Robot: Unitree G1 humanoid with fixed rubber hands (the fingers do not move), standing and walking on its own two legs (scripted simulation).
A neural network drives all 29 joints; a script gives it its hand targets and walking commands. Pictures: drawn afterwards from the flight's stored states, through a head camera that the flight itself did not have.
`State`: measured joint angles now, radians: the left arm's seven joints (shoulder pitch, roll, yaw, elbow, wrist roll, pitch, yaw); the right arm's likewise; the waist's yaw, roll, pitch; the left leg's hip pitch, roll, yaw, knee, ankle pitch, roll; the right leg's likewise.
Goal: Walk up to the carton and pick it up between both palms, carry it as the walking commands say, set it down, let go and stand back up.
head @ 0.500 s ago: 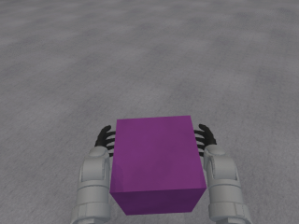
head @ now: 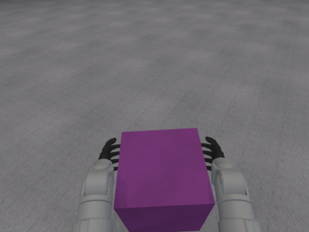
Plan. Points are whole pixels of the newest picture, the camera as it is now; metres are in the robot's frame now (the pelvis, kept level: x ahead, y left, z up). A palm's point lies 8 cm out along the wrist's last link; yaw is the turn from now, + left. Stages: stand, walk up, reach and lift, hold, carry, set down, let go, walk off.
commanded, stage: hold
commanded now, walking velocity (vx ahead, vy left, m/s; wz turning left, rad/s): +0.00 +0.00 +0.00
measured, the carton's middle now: (162, 183) +0.27 +0.00 -0.03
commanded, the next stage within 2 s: carry in 0.98 s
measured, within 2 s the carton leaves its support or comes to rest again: neither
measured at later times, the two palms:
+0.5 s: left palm (106, 165) +0.28 +0.15 +0.05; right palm (219, 163) +0.28 -0.15 +0.05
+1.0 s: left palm (105, 165) +0.28 +0.15 +0.05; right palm (217, 163) +0.29 -0.15 +0.05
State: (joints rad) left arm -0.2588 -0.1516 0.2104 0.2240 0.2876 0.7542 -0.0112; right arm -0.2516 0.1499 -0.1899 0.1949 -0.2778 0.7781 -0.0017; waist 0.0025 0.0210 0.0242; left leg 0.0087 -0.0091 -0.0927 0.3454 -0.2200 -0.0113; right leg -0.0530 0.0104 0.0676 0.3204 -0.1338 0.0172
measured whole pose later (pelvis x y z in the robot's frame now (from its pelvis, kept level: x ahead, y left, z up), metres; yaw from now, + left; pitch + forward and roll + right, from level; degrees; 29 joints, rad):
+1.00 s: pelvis +0.00 +0.00 +0.00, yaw +0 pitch -6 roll +0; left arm -0.24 -0.15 0.19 0.21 0.28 0.77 0.00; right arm -0.25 0.15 -0.18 0.19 -0.28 0.78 0.00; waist 0.00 0.02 -0.01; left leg -0.05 -0.01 -0.09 0.40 -0.24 -0.01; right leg -0.11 0.01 0.07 0.37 -0.15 0.02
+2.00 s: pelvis -0.03 +0.09 -0.02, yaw -7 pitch +4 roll +0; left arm 0.01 -0.13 0.04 -0.49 0.04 1.21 0.14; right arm 0.01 0.13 -0.05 -0.52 -0.04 1.22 -0.15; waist 0.01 0.04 -0.15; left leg -0.48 -0.02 0.10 0.85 -0.43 0.03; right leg -0.36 -0.07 -0.15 0.60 -0.31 -0.01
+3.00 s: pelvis -0.05 +0.35 -0.02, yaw -8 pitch +4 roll +0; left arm 0.03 -0.13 0.04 -0.58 0.04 1.22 0.13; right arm 0.04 0.13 -0.02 -0.58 -0.05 1.19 -0.14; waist 0.00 0.00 -0.12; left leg -0.39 -0.01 0.14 0.54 -0.23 0.08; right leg -0.46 -0.06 -0.14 0.88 -0.50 0.01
